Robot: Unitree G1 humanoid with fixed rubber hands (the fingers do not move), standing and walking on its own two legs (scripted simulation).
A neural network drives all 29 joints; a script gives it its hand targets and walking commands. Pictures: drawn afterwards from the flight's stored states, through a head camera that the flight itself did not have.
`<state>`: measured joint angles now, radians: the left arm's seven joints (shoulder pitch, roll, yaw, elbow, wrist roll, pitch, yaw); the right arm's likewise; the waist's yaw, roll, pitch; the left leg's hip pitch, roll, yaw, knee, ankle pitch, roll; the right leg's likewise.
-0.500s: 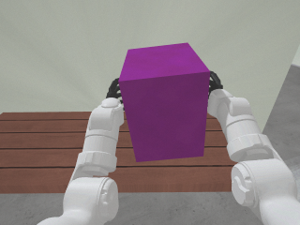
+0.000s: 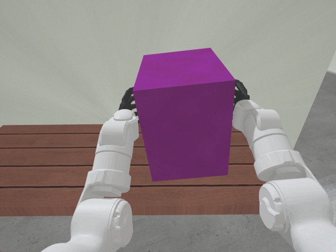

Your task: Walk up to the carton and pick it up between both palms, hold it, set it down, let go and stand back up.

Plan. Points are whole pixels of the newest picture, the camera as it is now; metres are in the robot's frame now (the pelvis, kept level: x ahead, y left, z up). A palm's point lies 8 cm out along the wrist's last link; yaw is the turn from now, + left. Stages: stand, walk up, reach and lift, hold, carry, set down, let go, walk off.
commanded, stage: hold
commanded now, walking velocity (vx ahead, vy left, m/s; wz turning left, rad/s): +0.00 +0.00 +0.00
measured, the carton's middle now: (182, 111) +0.41 +0.01 +0.22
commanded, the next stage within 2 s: set down in 0.22 s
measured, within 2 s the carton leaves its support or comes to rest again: neither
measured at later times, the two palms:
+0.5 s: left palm (128, 117) +0.38 +0.14 +0.22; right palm (238, 110) +0.40 -0.12 +0.23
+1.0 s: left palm (141, 118) +0.42 +0.12 +0.19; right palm (240, 127) +0.42 -0.15 +0.17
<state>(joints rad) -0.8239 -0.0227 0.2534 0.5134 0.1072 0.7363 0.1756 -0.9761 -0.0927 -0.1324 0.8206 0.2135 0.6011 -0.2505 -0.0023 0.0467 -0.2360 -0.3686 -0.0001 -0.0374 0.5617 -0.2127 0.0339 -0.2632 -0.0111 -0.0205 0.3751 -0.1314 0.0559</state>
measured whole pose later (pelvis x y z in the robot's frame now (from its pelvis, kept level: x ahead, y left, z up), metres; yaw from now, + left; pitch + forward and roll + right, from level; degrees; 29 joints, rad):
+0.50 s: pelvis +0.00 +0.00 +0.00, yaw +0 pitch +1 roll -3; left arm -0.82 -0.02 0.25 0.51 0.12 0.68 0.17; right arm -0.97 -0.09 -0.13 0.82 0.21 0.55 -0.24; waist 0.00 0.05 -0.20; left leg -0.37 0.00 -0.04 0.56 -0.22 0.03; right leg -0.26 -0.01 -0.02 0.38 -0.14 0.06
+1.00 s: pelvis +0.03 -0.01 +0.00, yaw -1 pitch +0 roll -4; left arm -0.79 -0.07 0.21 0.46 0.21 0.59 0.18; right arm -0.78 -0.07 -0.13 0.76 0.21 0.29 -0.18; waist 0.00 0.03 -0.09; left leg -0.31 0.03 -0.04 0.56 -0.25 0.01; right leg -0.18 0.02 -0.02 0.32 -0.14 0.04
